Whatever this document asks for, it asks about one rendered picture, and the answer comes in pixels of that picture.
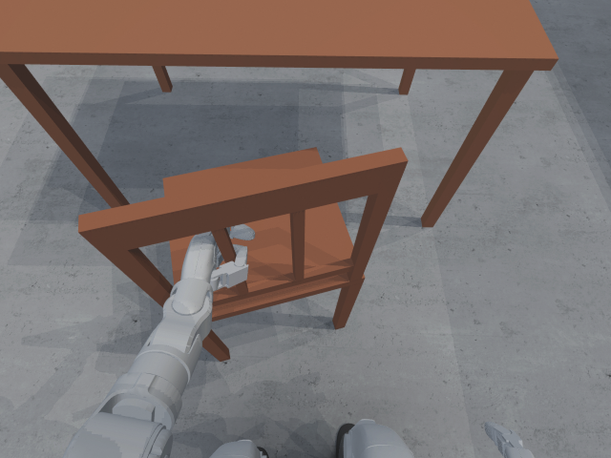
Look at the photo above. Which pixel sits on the robot right thigh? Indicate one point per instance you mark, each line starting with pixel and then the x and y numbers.
pixel 374 441

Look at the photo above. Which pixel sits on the chair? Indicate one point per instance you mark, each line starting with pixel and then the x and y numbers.
pixel 301 247

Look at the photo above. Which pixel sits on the right robot hand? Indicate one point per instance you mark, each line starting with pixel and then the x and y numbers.
pixel 508 442

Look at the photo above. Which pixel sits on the left robot forearm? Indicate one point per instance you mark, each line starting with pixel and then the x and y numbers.
pixel 152 388

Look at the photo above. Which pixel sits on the table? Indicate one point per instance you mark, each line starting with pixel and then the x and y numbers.
pixel 356 34

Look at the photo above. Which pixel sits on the left robot hand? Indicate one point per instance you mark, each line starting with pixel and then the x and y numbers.
pixel 203 256

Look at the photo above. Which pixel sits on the robot right shin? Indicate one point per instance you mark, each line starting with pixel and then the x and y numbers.
pixel 364 421

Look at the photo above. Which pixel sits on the robot left upper arm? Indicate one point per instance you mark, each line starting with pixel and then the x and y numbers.
pixel 109 435

